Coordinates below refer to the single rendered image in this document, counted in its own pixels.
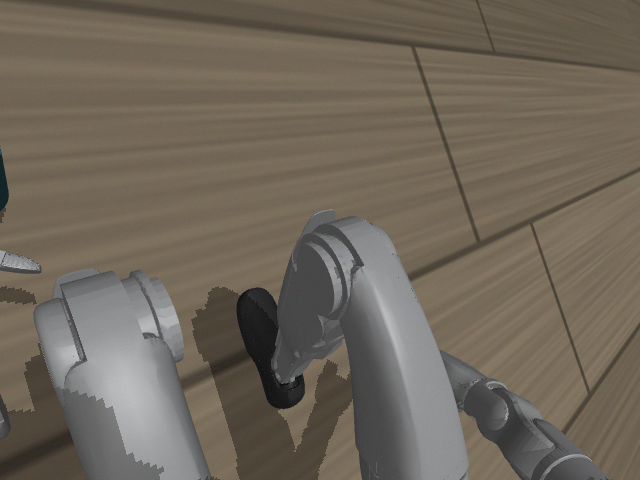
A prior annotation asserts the can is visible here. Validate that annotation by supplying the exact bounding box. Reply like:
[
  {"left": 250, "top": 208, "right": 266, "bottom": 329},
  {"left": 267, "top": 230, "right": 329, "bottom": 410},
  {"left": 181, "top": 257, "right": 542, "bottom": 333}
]
[{"left": 0, "top": 148, "right": 9, "bottom": 211}]

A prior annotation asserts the left robot hand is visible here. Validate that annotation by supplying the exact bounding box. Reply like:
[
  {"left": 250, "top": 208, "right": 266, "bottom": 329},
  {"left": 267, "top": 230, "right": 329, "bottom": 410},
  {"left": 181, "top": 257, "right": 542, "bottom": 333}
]
[{"left": 0, "top": 250, "right": 42, "bottom": 274}]

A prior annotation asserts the right robot arm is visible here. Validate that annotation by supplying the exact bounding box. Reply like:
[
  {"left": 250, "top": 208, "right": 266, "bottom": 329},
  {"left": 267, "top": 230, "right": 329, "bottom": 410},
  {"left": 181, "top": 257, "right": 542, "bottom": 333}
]
[{"left": 464, "top": 378, "right": 611, "bottom": 480}]

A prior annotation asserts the right robot foot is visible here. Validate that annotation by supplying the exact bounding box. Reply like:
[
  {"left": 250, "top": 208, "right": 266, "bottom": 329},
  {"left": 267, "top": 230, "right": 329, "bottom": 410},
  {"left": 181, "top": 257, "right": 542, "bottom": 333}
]
[{"left": 236, "top": 288, "right": 305, "bottom": 409}]

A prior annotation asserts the right robot hand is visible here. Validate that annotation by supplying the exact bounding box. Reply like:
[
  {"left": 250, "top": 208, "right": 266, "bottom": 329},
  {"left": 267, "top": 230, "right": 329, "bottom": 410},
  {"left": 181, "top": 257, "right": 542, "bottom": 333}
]
[{"left": 440, "top": 350, "right": 487, "bottom": 412}]

